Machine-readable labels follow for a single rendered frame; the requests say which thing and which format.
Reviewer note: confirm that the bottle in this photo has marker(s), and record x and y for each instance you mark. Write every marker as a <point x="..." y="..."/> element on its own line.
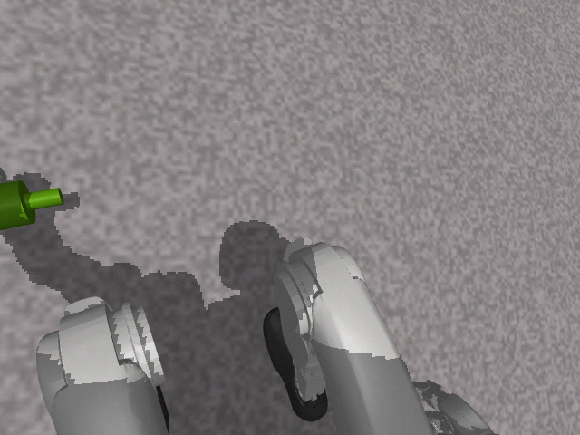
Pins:
<point x="18" y="205"/>

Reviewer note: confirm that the right robot foot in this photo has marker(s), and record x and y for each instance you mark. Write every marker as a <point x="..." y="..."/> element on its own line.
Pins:
<point x="283" y="362"/>

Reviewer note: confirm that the right robot hand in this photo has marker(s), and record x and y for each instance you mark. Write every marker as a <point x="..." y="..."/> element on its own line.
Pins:
<point x="456" y="417"/>

